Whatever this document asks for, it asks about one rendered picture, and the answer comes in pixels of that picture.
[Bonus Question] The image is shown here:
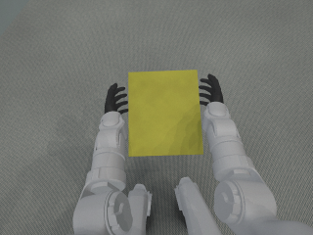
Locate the left robot forearm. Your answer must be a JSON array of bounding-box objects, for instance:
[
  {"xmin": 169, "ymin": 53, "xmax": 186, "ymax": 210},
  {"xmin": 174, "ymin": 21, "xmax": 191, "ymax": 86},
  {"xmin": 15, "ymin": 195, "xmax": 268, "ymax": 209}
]
[{"xmin": 72, "ymin": 111, "xmax": 128, "ymax": 229}]

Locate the robot right hand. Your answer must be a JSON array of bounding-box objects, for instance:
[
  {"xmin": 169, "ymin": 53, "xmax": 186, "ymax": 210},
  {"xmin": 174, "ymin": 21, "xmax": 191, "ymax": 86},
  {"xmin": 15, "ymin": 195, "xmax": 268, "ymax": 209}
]
[{"xmin": 199, "ymin": 74, "xmax": 224, "ymax": 106}]

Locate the robot right thigh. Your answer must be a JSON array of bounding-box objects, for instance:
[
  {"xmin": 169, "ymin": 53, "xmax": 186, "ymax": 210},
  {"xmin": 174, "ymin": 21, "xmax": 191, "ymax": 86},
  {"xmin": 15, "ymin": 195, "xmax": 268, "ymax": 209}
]
[{"xmin": 174, "ymin": 181, "xmax": 222, "ymax": 235}]

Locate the robot left thigh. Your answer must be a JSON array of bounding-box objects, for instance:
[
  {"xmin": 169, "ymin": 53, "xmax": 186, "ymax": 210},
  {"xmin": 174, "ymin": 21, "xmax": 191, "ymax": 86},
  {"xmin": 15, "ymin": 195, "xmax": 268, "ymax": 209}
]
[{"xmin": 124, "ymin": 188, "xmax": 153, "ymax": 235}]

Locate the right robot upper arm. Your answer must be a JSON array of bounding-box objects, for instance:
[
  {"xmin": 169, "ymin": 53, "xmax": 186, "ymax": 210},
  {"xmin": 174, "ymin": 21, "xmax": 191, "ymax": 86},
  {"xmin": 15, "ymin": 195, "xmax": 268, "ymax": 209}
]
[{"xmin": 213, "ymin": 178, "xmax": 313, "ymax": 235}]

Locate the robot thigh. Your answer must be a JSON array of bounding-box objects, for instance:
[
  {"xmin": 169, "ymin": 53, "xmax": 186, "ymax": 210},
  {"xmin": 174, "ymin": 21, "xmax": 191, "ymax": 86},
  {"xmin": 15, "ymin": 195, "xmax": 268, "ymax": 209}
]
[
  {"xmin": 124, "ymin": 188, "xmax": 153, "ymax": 235},
  {"xmin": 174, "ymin": 181, "xmax": 222, "ymax": 235}
]

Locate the robot left hand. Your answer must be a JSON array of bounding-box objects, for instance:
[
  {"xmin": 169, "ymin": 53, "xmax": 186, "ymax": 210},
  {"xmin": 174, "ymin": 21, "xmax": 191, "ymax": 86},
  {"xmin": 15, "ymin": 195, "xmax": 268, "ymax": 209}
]
[{"xmin": 104, "ymin": 83, "xmax": 129, "ymax": 115}]

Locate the left robot upper arm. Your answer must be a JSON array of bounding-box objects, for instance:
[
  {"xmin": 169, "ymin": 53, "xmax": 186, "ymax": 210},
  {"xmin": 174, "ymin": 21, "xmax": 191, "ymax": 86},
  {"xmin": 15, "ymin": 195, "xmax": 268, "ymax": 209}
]
[{"xmin": 68, "ymin": 190, "xmax": 133, "ymax": 235}]

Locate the right robot forearm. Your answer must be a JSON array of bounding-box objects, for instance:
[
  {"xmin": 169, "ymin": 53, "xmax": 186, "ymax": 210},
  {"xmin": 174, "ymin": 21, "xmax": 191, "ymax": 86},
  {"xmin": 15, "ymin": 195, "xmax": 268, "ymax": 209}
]
[{"xmin": 201, "ymin": 102, "xmax": 277, "ymax": 210}]

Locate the carton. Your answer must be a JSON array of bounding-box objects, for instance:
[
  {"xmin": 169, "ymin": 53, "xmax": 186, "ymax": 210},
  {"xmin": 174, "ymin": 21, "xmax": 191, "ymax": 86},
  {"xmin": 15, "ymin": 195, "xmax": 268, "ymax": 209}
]
[{"xmin": 128, "ymin": 70, "xmax": 203, "ymax": 157}]

